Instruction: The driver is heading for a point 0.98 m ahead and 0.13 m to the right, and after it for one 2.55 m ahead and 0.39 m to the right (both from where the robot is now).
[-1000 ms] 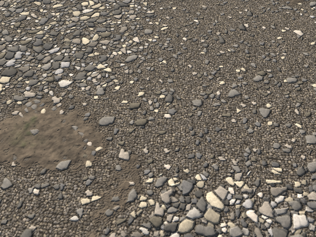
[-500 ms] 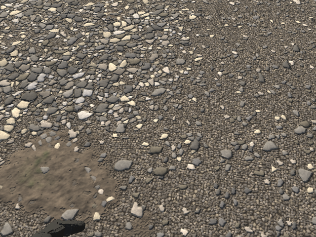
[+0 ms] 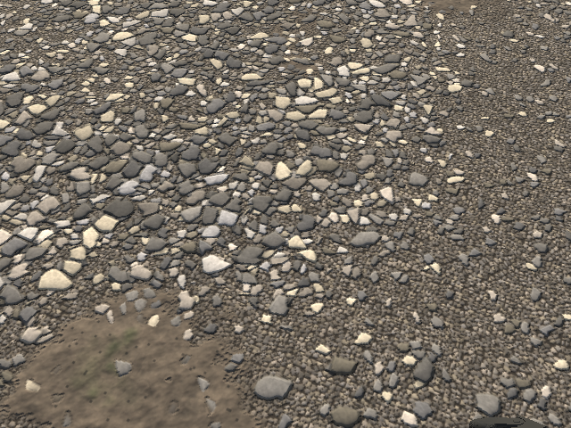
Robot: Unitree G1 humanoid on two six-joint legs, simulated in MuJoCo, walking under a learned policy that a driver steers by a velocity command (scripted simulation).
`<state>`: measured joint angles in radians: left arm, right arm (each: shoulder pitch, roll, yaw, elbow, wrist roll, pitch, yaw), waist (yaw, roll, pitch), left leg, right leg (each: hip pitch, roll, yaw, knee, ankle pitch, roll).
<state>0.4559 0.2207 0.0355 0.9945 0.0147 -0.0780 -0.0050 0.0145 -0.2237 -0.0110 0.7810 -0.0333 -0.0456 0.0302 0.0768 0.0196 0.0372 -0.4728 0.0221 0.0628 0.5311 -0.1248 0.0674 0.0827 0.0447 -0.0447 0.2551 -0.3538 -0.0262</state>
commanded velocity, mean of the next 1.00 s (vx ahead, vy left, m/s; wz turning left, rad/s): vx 0.50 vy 0.00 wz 0.01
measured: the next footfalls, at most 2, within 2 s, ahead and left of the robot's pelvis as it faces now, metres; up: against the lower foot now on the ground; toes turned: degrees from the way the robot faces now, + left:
left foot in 0.02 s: +0.16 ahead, +0.09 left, +0.00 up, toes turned +3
right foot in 0.58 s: +0.47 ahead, -0.09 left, +0.00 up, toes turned -5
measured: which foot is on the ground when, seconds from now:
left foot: up 0.00-0.00, down 0.02-0.58, up 0.60-1.00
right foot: down 0.00-0.04, up 0.06-0.56, down 0.58-1.00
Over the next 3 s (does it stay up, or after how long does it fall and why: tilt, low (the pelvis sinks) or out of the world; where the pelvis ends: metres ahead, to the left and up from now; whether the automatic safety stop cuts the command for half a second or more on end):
stays up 1.55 -0.32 0.01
